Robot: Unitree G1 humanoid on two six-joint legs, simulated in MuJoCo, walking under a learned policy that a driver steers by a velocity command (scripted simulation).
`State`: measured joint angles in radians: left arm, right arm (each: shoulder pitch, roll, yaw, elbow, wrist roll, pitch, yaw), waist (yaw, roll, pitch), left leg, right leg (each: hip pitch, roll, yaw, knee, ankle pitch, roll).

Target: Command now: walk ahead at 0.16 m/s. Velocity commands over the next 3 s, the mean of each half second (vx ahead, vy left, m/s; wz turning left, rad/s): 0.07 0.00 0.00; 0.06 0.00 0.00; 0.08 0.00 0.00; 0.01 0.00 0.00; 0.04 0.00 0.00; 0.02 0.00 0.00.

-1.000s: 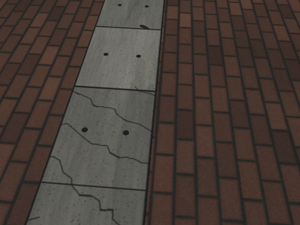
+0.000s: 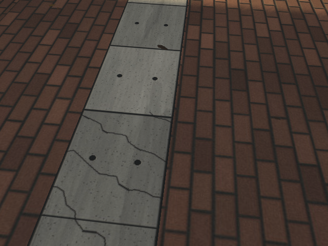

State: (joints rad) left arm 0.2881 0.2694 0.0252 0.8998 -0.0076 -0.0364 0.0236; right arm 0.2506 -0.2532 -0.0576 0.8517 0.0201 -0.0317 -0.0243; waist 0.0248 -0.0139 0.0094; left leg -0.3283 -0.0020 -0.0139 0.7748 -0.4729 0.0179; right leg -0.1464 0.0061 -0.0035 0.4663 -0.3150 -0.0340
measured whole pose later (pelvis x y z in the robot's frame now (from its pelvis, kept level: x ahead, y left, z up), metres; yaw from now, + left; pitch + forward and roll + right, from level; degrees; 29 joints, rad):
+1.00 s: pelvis +0.09 +0.02 -0.01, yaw -1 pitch -1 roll +0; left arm 0.23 0.24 0.04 1.05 -0.02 -0.03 0.03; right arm 0.26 -0.24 -0.04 1.07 0.02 -0.03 -0.03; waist 0.00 0.00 0.01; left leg -0.15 -0.01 0.00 0.55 -0.38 0.03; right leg -0.25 0.00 -0.01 0.68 -0.44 -0.04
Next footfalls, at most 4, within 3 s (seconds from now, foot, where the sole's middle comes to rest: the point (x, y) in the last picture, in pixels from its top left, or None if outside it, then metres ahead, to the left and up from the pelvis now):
0.10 left None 0.08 0.13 -0.78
0.40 right None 0.13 -0.10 -0.78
1.36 left None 0.18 0.13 -0.78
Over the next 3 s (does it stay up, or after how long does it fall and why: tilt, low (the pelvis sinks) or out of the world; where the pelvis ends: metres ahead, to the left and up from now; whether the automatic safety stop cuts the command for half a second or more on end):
stays up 0.14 0.03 0.00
